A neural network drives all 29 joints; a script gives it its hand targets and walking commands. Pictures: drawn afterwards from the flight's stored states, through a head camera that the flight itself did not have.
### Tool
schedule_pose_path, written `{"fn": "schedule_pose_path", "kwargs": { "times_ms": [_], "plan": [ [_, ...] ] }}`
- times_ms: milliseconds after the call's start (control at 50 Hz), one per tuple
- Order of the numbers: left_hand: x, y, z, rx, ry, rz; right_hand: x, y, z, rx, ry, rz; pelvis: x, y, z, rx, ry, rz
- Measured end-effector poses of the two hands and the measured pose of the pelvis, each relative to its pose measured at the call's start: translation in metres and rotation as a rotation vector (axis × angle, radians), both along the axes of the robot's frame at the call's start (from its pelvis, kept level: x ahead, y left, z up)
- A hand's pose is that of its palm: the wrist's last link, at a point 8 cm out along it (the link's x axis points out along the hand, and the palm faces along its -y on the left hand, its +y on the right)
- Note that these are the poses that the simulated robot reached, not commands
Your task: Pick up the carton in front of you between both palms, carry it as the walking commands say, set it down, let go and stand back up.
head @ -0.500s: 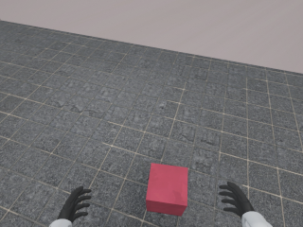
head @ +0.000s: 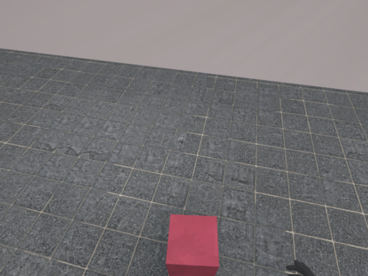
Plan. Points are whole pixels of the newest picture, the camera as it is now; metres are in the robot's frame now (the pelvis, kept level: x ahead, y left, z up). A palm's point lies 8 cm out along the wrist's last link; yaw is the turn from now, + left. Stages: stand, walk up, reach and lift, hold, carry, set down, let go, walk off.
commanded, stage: stand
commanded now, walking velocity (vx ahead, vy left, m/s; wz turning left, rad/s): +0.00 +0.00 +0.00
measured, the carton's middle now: (192, 247) +0.36 -0.03 -0.63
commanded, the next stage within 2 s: none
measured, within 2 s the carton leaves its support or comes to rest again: neither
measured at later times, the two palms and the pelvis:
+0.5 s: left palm out of the picture +0.08 +0.25 -0.11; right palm out of the picture +0.03 -0.27 -0.12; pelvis +0.00 +0.00 +0.00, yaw -3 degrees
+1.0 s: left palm out of the picture +0.04 +0.24 -0.12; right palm out of the picture -0.05 -0.25 -0.13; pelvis -0.02 +0.00 +0.00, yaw -4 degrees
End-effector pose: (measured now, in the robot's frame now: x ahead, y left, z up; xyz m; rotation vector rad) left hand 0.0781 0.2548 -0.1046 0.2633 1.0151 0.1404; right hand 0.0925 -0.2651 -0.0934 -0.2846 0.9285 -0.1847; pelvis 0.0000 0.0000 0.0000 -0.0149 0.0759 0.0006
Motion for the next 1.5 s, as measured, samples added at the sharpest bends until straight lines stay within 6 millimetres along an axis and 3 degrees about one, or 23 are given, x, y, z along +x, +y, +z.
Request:
{"fn": "schedule_pose_path", "kwargs": {
  "times_ms": [180,380,680,1080,1500],
  "plan": [
    [0.014,-0.009,-0.007,-0.004,0.011,-0.012,-0.018,-0.002,-0.013,0.009,0.069,-0.051,0.007,-0.003,-0.005,0.008,0.000,-0.022],
    [0.009,-0.010,-0.009,0.010,0.045,-0.016,-0.046,-0.005,-0.021,0.011,0.145,-0.088,0.004,-0.005,-0.005,0.015,-0.011,-0.040],
    [-0.011,-0.009,-0.011,0.016,0.108,-0.020,-0.093,-0.003,-0.028,0.025,0.255,-0.131,-0.007,-0.004,-0.002,0.021,-0.036,-0.062],
    [-0.049,-0.012,-0.018,-0.006,0.219,-0.008,-0.154,0.022,-0.039,0.085,0.413,-0.182,-0.019,0.003,0.003,0.021,-0.066,-0.081],
    [-0.090,-0.021,-0.027,-0.044,0.345,0.011,-0.193,0.052,-0.043,0.138,0.520,-0.215,-0.028,0.011,0.007,0.015,-0.084,-0.088]
  ]
}}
